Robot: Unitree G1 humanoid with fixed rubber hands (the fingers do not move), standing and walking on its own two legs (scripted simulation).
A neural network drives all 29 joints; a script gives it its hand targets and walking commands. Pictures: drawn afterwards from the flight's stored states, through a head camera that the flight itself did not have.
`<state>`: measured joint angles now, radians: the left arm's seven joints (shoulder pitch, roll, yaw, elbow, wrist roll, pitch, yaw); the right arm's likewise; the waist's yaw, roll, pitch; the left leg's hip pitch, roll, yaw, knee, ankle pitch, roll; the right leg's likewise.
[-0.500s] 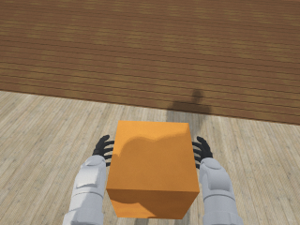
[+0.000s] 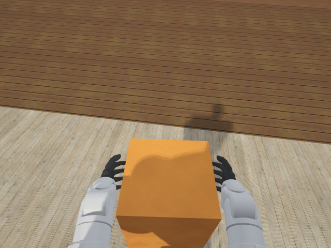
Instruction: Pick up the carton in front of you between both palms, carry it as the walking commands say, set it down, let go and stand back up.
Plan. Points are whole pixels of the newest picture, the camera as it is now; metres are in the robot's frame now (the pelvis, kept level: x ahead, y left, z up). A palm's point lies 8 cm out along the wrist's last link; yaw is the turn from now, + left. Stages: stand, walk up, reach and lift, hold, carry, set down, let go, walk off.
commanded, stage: reach and lift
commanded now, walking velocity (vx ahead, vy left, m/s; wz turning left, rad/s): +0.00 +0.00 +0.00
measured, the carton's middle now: (167, 196) +0.30 +0.00 -0.05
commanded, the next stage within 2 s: hold in 0.14 s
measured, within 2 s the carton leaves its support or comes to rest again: neither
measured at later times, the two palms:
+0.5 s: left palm (106, 184) +0.27 +0.15 +0.04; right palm (232, 188) +0.27 -0.15 +0.05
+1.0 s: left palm (117, 145) +0.37 +0.14 +0.08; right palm (231, 147) +0.37 -0.16 +0.08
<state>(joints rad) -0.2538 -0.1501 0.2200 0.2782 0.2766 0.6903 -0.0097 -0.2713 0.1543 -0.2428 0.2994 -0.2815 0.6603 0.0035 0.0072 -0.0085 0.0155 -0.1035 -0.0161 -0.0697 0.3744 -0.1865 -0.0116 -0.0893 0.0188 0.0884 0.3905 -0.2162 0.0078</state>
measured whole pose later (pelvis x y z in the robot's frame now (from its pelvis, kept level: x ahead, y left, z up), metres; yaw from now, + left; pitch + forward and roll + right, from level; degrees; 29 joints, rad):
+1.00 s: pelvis +0.09 -0.01 -0.01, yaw -2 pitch +5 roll +2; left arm -0.17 -0.11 0.13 -0.22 0.11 1.15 0.09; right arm -0.25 0.12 -0.12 -0.13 -0.10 1.11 -0.08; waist -0.01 -0.03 -0.19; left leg -0.30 0.01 0.18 0.46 -0.23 0.02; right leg -0.28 -0.06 -0.03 0.66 -0.43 -0.01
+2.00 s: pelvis +0.73 -0.03 +0.00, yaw -4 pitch +4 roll -1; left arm -0.09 -0.13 0.07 -0.41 0.11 1.19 0.08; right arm -0.12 0.13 -0.08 -0.38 -0.09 1.17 -0.09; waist -0.02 0.01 -0.09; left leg 0.01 0.03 0.25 0.27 -0.34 0.02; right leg -0.58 -0.09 -0.17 0.58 -0.08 -0.01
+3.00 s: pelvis +1.41 -0.07 -0.02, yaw -2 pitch +7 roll -2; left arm -0.87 -0.04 0.30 -0.05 0.08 1.32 0.14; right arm -0.86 0.01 -0.32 -0.06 -0.05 1.29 -0.14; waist -0.02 0.03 0.08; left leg -0.20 0.06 0.14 0.66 -0.47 0.04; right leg -0.65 0.01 -0.14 0.69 -0.32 -0.07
